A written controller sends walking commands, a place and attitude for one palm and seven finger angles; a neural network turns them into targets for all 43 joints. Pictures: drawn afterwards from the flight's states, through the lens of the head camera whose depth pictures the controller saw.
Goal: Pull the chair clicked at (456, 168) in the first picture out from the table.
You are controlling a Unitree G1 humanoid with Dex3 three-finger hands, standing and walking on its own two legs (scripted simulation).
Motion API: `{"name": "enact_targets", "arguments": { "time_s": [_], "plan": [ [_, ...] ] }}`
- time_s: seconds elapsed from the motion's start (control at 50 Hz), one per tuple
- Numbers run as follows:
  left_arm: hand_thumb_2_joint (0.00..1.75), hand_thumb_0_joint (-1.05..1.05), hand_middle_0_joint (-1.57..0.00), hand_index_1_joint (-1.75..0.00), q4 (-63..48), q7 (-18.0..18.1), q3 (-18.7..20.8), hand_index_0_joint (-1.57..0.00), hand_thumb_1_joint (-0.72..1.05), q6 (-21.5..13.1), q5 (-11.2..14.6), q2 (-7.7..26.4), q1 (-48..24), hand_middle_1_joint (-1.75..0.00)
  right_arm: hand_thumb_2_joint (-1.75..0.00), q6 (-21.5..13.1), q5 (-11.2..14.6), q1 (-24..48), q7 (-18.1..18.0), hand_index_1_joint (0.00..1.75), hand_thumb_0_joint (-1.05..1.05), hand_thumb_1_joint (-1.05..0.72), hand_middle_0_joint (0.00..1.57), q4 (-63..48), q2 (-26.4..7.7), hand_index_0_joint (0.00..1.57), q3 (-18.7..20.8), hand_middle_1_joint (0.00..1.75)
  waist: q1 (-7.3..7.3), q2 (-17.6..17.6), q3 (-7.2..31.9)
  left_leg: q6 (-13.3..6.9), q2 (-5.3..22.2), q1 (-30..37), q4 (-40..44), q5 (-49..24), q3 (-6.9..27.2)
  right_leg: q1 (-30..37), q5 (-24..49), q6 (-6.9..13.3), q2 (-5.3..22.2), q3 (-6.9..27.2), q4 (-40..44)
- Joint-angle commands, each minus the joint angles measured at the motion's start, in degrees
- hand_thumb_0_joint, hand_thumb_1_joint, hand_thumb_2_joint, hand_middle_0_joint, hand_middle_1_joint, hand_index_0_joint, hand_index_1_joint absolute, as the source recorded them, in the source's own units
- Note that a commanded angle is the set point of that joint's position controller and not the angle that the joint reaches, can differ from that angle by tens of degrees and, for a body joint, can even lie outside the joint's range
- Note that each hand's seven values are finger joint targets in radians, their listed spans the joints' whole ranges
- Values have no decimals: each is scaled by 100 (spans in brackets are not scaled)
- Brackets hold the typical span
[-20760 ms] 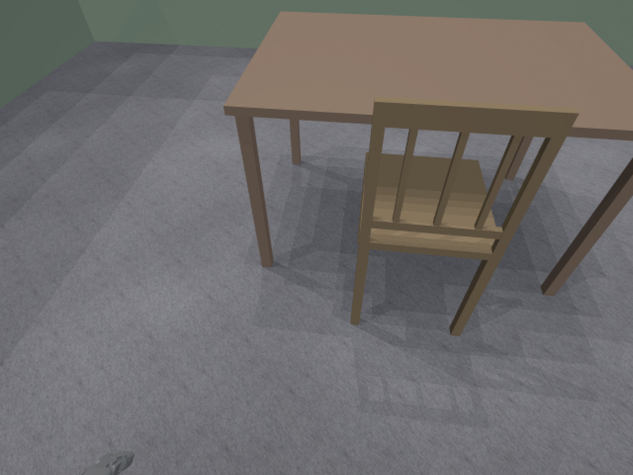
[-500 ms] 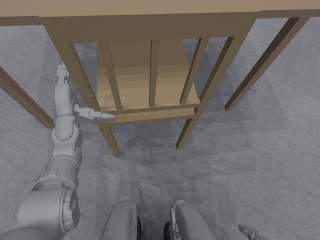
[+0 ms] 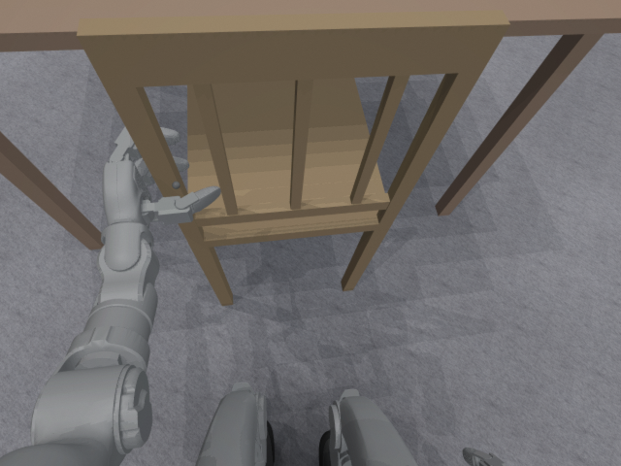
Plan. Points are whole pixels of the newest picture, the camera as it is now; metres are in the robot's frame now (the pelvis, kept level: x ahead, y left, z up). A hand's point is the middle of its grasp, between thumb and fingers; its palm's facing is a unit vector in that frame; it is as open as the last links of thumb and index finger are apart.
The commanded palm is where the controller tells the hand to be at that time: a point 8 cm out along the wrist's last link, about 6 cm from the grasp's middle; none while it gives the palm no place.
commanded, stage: hook a spindle and tug to test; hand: left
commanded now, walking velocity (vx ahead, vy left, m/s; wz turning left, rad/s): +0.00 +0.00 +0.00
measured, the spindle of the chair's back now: (298, 155) +0.51 +0.00 +0.02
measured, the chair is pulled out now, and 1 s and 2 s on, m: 0.00 0.03 0.11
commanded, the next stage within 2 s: step backward, pulling the chair out in 0.86 s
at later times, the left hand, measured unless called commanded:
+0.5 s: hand (180, 188) +0.46 +0.15 +0.02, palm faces +0.14 -0.99 -0.02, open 5.9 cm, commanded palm +0.42 +0.19 +0.02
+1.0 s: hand (184, 212) +0.42 +0.14 +0.02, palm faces +0.13 -0.99 -0.04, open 6.0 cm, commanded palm +0.39 +0.19 +0.03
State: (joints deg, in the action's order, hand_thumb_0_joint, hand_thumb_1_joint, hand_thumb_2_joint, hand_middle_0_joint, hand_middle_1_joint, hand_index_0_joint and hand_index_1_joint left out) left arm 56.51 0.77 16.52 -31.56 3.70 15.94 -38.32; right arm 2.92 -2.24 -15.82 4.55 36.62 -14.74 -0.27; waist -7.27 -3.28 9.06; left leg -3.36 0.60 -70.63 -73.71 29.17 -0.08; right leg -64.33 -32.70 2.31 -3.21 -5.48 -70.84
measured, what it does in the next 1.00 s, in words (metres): stands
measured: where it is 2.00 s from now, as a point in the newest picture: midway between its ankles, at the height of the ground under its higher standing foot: outside the picture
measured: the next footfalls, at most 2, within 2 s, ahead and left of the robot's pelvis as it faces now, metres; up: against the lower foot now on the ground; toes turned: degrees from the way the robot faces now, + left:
left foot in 1.92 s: -0.01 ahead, +0.10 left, +0.00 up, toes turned +0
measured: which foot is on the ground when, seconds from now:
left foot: down 0.00-1.00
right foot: down 0.00-1.00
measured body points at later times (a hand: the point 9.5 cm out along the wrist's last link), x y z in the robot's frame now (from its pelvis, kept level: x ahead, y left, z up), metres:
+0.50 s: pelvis +0.01 +0.00 +0.01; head +0.15 +0.02 +0.44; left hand +0.45 +0.21 +0.02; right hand +0.08 -0.26 -0.12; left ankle +0.04 +0.08 -0.62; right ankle +0.00 -0.10 -0.62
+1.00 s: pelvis +0.01 -0.01 +0.01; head +0.14 +0.00 +0.44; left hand +0.41 +0.20 +0.03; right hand +0.13 -0.26 -0.11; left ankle +0.04 +0.08 -0.62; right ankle +0.00 -0.10 -0.62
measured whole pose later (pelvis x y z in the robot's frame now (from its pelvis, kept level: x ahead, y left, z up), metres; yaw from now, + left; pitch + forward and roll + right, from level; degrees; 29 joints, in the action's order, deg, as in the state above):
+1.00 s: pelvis +0.01 -0.01 +0.01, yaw +1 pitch +23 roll -3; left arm 41.2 2.3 10.9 -27.9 5.8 11.1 -25.0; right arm 3.7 -0.2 -11.5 3.6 34.2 -14.3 0.3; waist -4.6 -2.5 7.4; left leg -2.5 0.2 -64.4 -71.0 29.8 -0.4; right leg -58.7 -33.8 3.1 -3.0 -4.9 -69.2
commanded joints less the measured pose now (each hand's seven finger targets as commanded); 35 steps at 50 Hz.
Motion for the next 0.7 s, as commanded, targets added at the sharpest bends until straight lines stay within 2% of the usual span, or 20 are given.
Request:
{"name": "enact_targets", "arguments": {
  "time_s": [0.0, 0.04, 0.1, 0.14, 0.22, 0.24, 0.26, 0.3, 0.34, 0.38, 0.4, 0.42, 0.44, 0.46, 0.48, 0.52, 0.56, 0.58, 0.64, 0.68],
  "plan": [
    [73, 0, -50, -145, -1207, -70, -122, -50, 51, -397, 30, 696, -2081, -145, -90, -110, 4, -666, -45, 30, 0, -90, 20, -379, -984, 20, 359, 30, -158, -295, 2780, 165, -12, 2920, 755, -2132, 582, 568, 1834, -27, -23, 357, 981],
    [78, 0, -50, -145, -1247, -73, -9, -50, 62, -397, 41, 804, -2039, -145, -90, -117, 13, -677, -51, 30, 0, -90, 20, -377, -1007, 20, 368, 30, -97, -397, 2867, 192, 2, 3045, 768, -2275, 620, 523, 1874, -10, -21, 324, 932],
    [85, 0, -50, -145, -1287, -53, 17, -50, 79, -393, 11, 866, -1916, -145, -90, -96, 4, -667, -45, 30, 0, -90, 20, -391, -999, 20, 368, 30, -67, -326, 2906, 195, -4, 2978, 762, -2309, 594, 638, 1944, -10, -22, 343, 925],
    [90, 0, -50, -145, -1428, -40, -54, -50, 90, -419, 18, 762, -1937, -145, -90, -105, -1, -675, -29, 30, 0, -90, 20, -406, -983, 20, 375, 30, -62, -473, 2971, 212, 3, 3176, 774, -2473, 622, 569, 1990, -10, -22, 319, 919],
    [90, 0, -50, -145, -1459, -21, -219, -50, 90, -402, 39, 565, -1766, -145, -90, -90, 4, -661, -7, 30, 0, -90, 20, -422, -970, 20, 380, 30, -80, -406, 2883, 221, 18, 3221, 809, -2529, 639, 562, 2008, -2, -33, 288, 927],
    [90, 0, -50, -145, -1537, -7, -120, -50, 90, -409, 34, 671, -1643, -145, -90, -88, 8, -655, -3, 30, 0, -90, 20, -432, -990, 20, 392, 30, -16, -407, 2949, 235, 34, 3283, 820, -2614, 647, 590, 2041, 3, -28, 286, 927],
    [90, 0, -50, -145, -1511, -8, -212, -50, 90, -384, 32, 550, -1499, -145, -90, -74, 3, -654, 10, 30, 0, -90, 20, -451, -969, 20, 395, 30, -22, -268, 2953, 222, 21, 3230, 822, -2597, 623, 676, 2076, -9, -36, 290, 939],
    [90, 0, -50, -145, -1546, 27, -127, -50, 90, -384, -8, 688, -1437, -145, -90, -53, 5, -634, 8, 30, 0, -90, 20, -445, -975, 20, 394, 30, -9, -217, 2888, 206, 16, 3091, 813, -2506, 585, 737, 2110, -16, -30, 324, 945],
    [90, 0, -50, -145, -1688, 18, -232, -50, 90, -389, -5, 580, -1336, -145, -90, -54, 14, -610, 23, 30, 0, -90, 20, -481, -952, 20, 387, 30, 40, -427, 2874, 226, 20, 3248, 840, -2646, 596, 682, 2124, 3, -25, 306, 933],
    [90, 0, -50, -145, -1787, 20, -348, -50, 90, -374, 12, 453, -1193, -145, -90, -39, 21, -582, 34, 30, 0, -90, 20, -506, -942, 20, 404, 30, 24, -340, 2873, 217, 21, 3266, 849, -2678, 576, 759, 2185, -2, -28, 305, 965],
    [90, 0, -50, -145, -1808, 32, -258, -50, 90, -361, 25, 539, -1070, -145, -90, -37, 27, -585, 28, 30, 0, -90, 20, -509, -948, 20, 410, 30, 62, -277, 2863, 223, 29, 3239, 857, -2688, 563, 820, 2230, -2, -28, 310, 971],
    [90, 0, -50, -145, -1928, 29, -326, -50, 90, -366, 33, 479, -1043, -145, -90, -45, 26, -589, 31, 30, 0, -90, 20, -541, -945, 20, 406, 30, 59, -320, 2944, 228, 32, 3321, 861, -2848, 597, 824, 2306, -1, -28, 299, 933],
    [90, 0, -50, -145, -2148, 31, -317, -50, 90, -384, 39, 515, -944, -145, -90, -47, 33, -576, 38, 30, 0, -90, 20, -575, -941, 20, 415, 30, 136, -439, 3058, 249, 43, 3467, 869, -3051, 593, 869, 2401, 5, -19, 307, 930],
    [90, 0, -50, -145, -2198, 27, -453, -50, 90, -357, 43, 357, -765, -145, -90, -48, 35, -554, 57, 30, 0, -90, 20, -584, -921, 20, 425, 30, 136, -456, 3087, 262, 44, 3536, 880, -3058, 591, 878, 2400, 1, -22, 297, 947],
    [90, 0, -50, -145, -2148, 33, -469, -50, 90, -323, 64, 326, -700, -145, -90, -42, 44, -541, 55, 30, 0, -90, 20, -571, -914, 20, 422, 30, 112, -333, 2928, 251, 42, 3450, 893, -3009, 578, 908, 2415, 0, -21, 293, 988],
    [90, 0, -50, -145, -2274, 56, -405, -50, 90, -316, 81, 404, -498, -145, -90, -53, 49, -532, 44, 30, 0, -90, 20, -602, -922, 20, 417, 30, 155, -210, 2913, 235, 34, 3342, 899, -3041, 566, 1037, 2514, -4, -22, 308, 956],
    [90, 0, -50, -145, -2404, 51, -544, -50, 90, -314, 98, 252, -369, -145, -90, -62, 58, -478, 54, 30, 0, -90, 20, -607, -888, 20, 416, 30, 142, -178, 2858, 203, 20, 3280, 890, -2966, 504, 1118, 2598, -20, -10, 337, 1000],
    [90, 0, -50, -145, -2454, 57, -489, -50, 90, -319, 79, 367, -358, -145, -90, -63, 67, -467, 38, 30, 0, -90, 20, -619, -902, 20, 415, 30, 169, -182, 2813, 207, 20, 3223, 893, -2963, 499, 1153, 2626, -9, -3, 354, 982],
    [90, 0, -50, -145, -2654, 84, -548, -50, 90, -335, 94, 297, -252, -145, -90, -90, 67, -416, 32, 30, 0, -90, 20, -633, -882, 20, 412, 30, 193, -238, 2822, 211, 13, 3283, 888, -3033, 504, 1154, 2673, -15, 11, 351, 959],
    [90, 0, -50, -145, -2662, 87, -547, -50, 90, -331, 118, 284, -146, -145, -90, -96, 71, -372, 15, 30, 0, -90, 20, -642, -870, 20, 414, 30, 187, -97, 2743, 190, -8, 3133, 875, -2884, 449, 1253, 2726, -28, 17, 386, 991]
  ]
}}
